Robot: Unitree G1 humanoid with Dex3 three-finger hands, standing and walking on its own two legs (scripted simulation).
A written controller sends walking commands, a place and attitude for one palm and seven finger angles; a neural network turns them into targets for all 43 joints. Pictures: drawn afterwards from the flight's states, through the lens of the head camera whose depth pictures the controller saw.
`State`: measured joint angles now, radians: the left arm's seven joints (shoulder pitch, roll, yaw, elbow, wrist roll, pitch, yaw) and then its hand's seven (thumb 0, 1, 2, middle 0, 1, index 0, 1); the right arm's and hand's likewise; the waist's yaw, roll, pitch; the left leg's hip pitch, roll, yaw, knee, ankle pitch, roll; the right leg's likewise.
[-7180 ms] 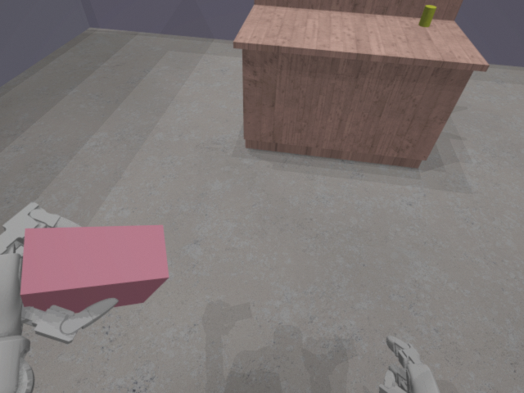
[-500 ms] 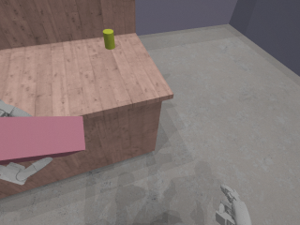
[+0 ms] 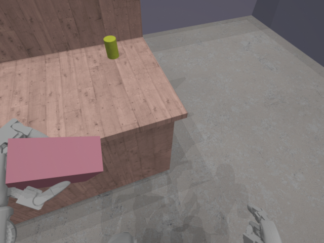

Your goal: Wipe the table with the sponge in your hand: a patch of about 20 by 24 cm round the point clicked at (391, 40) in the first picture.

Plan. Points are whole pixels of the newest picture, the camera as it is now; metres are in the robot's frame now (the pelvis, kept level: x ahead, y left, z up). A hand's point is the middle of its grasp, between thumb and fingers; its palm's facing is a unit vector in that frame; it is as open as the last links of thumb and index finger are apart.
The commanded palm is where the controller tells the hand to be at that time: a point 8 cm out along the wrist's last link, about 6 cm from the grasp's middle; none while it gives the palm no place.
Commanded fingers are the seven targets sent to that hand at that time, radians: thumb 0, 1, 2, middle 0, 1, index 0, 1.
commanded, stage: take the last steps up to it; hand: left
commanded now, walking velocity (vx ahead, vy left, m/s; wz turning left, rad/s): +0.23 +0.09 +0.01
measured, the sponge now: (68, 163) +0.24 +0.19 +0.13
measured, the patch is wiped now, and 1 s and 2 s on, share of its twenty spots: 0.00 0.00 0.00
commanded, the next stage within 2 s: come to a stop and stand still in 0.52 s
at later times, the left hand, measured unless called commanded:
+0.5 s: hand (56, 125) +0.30 +0.23 +0.16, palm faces +0.35 -0.79 -0.50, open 10.5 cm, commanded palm +0.25 +0.28 +0.17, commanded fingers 0.00 0.10 1.30 -1.20 -1.60 -1.20 -1.60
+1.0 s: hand (46, 111) +0.33 +0.25 +0.17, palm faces +0.38 -0.82 -0.42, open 10.5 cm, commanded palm +0.27 +0.29 +0.17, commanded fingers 0.00 0.10 1.30 -1.20 -1.60 -1.20 -1.60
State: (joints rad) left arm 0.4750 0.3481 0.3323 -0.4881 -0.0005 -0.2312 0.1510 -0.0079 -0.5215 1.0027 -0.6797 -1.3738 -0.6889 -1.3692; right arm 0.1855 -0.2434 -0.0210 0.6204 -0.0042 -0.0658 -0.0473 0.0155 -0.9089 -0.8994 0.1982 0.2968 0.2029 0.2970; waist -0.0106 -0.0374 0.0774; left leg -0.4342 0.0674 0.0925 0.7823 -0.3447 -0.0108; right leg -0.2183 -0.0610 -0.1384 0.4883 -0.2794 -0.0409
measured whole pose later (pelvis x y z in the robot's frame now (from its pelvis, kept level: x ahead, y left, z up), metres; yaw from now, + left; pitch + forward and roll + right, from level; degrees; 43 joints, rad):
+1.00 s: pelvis +0.10 +0.01 +0.00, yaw -2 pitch -1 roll +0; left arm 0.44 0.41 0.36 -0.53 -0.02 -0.17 0.16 -0.01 -0.52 1.00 -0.68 -1.37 -0.69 -1.37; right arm 0.15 -0.15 0.02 0.56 -0.01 -0.08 -0.04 0.01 -0.91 -0.90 0.20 0.30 0.20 0.30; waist 0.02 -0.04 0.08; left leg -0.28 0.04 0.09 0.47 -0.17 0.01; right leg -0.29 0.00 -0.05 0.70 -0.44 0.01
